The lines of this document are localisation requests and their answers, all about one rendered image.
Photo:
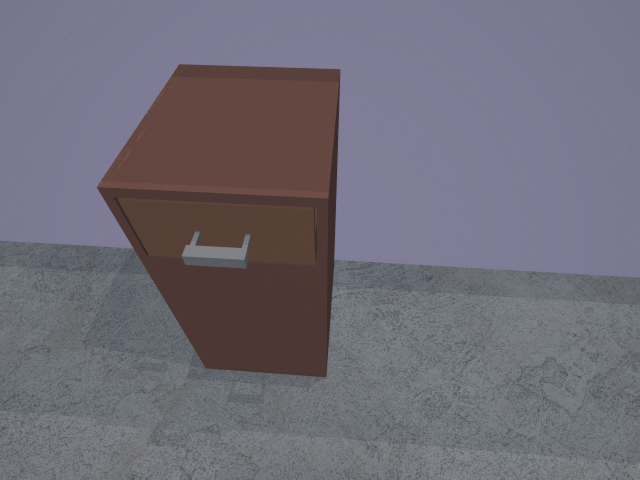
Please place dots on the cabinet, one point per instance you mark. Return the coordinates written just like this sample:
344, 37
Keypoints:
241, 135

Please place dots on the handle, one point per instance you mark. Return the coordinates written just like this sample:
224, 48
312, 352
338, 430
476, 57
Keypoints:
216, 256

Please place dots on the drawer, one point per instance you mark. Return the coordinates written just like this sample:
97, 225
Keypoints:
279, 234

